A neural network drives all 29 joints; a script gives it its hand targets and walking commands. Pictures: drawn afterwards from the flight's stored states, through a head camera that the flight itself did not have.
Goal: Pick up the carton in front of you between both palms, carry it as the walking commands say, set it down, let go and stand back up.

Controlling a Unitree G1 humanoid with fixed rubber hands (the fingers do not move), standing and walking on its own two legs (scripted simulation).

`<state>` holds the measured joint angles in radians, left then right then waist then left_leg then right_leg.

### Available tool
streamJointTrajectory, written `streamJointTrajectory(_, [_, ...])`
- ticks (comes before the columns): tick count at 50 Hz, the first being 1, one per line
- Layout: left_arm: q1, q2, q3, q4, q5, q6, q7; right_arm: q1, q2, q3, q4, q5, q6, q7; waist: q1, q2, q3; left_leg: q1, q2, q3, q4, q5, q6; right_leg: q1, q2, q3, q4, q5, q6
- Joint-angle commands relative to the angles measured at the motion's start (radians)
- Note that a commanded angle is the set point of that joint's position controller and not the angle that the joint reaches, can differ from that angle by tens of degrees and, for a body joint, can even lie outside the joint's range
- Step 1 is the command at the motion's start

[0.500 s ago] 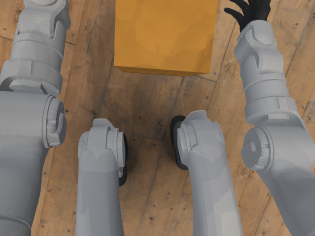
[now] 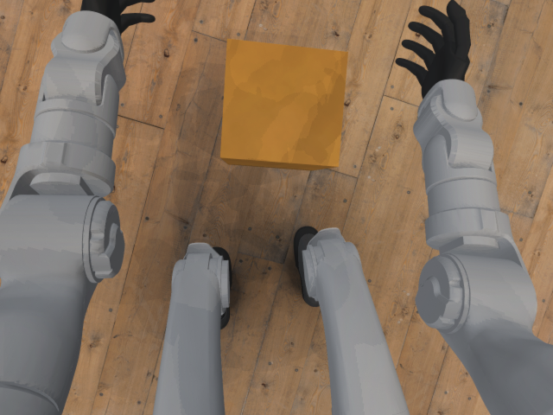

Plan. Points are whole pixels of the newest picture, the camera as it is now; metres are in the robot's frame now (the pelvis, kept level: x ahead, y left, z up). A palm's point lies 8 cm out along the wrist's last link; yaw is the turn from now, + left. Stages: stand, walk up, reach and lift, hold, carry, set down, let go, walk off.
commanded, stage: set down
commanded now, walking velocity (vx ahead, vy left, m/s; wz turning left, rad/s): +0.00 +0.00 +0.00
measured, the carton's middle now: (277, 117) +0.50 -0.06 -0.42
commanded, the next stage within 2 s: let go in 0.24 s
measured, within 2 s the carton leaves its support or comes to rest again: neither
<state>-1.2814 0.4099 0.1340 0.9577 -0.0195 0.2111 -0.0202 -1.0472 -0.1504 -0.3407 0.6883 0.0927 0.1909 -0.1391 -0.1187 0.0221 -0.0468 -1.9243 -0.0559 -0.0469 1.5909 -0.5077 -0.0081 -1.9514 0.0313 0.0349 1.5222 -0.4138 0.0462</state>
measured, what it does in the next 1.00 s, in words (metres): rises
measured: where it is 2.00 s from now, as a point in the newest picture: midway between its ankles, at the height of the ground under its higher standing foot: (265, 290)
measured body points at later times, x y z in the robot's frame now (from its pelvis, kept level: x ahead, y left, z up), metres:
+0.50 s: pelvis +0.04 -0.01 +0.13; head +0.31 +0.00 +0.48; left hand +0.52 +0.18 +0.01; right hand +0.46 -0.23 +0.01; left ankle +0.07 +0.11 -0.51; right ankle +0.11 -0.13 -0.51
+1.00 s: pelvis +0.10 -0.02 +0.22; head +0.21 +0.00 +0.65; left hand +0.36 +0.21 +0.12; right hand +0.30 -0.25 +0.14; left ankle +0.07 +0.11 -0.51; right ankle +0.11 -0.13 -0.51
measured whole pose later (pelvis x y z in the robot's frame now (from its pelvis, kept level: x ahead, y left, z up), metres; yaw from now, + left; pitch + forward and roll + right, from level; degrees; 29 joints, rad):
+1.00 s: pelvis +0.10 -0.02 +0.22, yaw +1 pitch +15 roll +0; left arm -0.03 0.19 0.12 0.56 0.04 -0.01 -0.01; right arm 0.12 -0.18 -0.04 0.43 0.02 0.01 0.07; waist -0.07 -0.03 -0.02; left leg -0.53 -0.01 -0.06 0.58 -0.31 -0.02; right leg -0.58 0.03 0.04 0.57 -0.25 0.00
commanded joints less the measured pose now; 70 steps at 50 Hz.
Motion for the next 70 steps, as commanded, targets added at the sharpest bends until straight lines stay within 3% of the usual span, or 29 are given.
streamJointTrajectory(1, [-0.266, 0.104, 0.025, -0.112, 0.011, -0.019, -0.01, -0.169, -0.102, -0.015, -0.115, -0.014, -0.018, 0.007, -0.028, 0.125, -1.087, 0.669, -0.033, 0.072, -0.222, 0.34, -0.01, 0.632, 0.041, -0.139, -0.16, 0.35, 0.026])
streamJointTrajectory(11, [-0.199, 0.07, 0.066, -0.073, 0.064, -0.04, -0.04, -0.104, -0.063, -0.051, -0.1, -0.071, -0.035, 0.035, -0.028, 0.112, -0.988, 0.787, -0.027, 0.052, -0.422, 0.39, -0.016, 0.756, 0.033, -0.125, -0.363, 0.395, 0.024])
streamJointTrajectory(16, [-0.094, 0.025, 0.112, -0.079, 0.118, -0.055, -0.031, -0.016, -0.049, -0.047, -0.101, -0.116, -0.054, 0.067, -0.008, 0.105, -1.007, 0.889, -0.028, 0.046, -0.514, 0.46, -0.021, 0.853, 0.034, -0.121, -0.445, 0.435, 0.022])
streamJointTrajectory(23, [0.249, -0.115, 0.143, -0.281, 0.171, -0.065, 0.051, 0.277, -0.089, 0.005, -0.186, -0.198, -0.078, 0.162, 0.009, 0.077, -1.053, 1.11, -0.03, 0.035, -0.636, 0.61, -0.042, 1.04, 0.039, -0.115, -0.544, 0.521, -0.004])
streamJointTrajectory(27, [0.409, -0.148, 0.116, -0.417, 0.15, -0.085, 0.08, 0.419, -0.12, 0.052, -0.244, -0.202, -0.089, 0.208, 0.012, 0.041, -0.926, 1.103, -0.028, 0.04, -0.731, 0.517, -0.043, 1.217, 0.027, -0.085, -0.619, 0.525, -0.021])
streamJointTrajectory(31, [0.563, -0.15, 0.083, -0.47, 0.113, -0.116, 0.071, 0.562, -0.114, 0.12, -0.258, -0.162, -0.106, 0.231, 0.02, 0.013, -0.772, 1.094, -0.024, 0.05, -0.81, 0.412, -0.034, 1.371, 0.009, -0.049, -0.694, 0.505, -0.024])
streamJointTrajectory(40, [0.959, -0.145, 0.049, -0.422, 0.085, -0.195, 0.033, 0.912, -0.099, 0.219, -0.267, -0.089, -0.172, 0.223, 0.046, -0.034, -0.532, 1.177, -0.015, 0.049, -0.94, 0.386, -0.011, 1.646, -0.014, 0.007, -0.824, 0.599, -0.012])
streamJointTrajectory(46, [1.173, -0.131, 0.021, -0.469, 0.069, -0.233, 0.017, 1.117, -0.115, 0.263, -0.337, -0.073, -0.202, 0.205, 0.056, -0.057, -0.4, 1.363, -0.011, 0.043, -1.042, 0.425, -0.001, 1.782, -0.007, 0.01, -0.921, 0.67, -0.004])
streamJointTrajectory(49, [1.254, -0.127, 0.001, -0.497, 0.059, -0.241, 0.011, 1.183, -0.124, 0.279, -0.36, -0.064, -0.207, 0.201, 0.069, -0.034, -0.311, 1.491, -0.004, 0.038, -1.097, 0.453, -0.003, 1.802, 0.001, -0.001, -0.981, 0.628, -0.004])
streamJointTrajectory(58, [1.437, -0.126, -0.053, -0.566, 0.032, -0.201, -0.018, 1.244, -0.154, 0.283, -0.351, -0.069, -0.17, 0.21, 0.111, 0.033, -0.057, 1.725, 0.017, 0.027, -1.222, 0.494, -0.021, 1.845, 0.024, -0.027, -1.115, 0.449, -0.021])
streamJointTrajectory(70, [1.445, -0.118, -0.078, -0.627, 0.021, -0.107, -0.053, 1.241, -0.162, 0.25, -0.348, -0.12, -0.077, 0.213, 0.103, -0.025, 0.093, 1.753, 0.025, 0.029, -1.254, 0.413, -0.014, 1.914, 0.033, -0.045, -1.125, 0.359, -0.026])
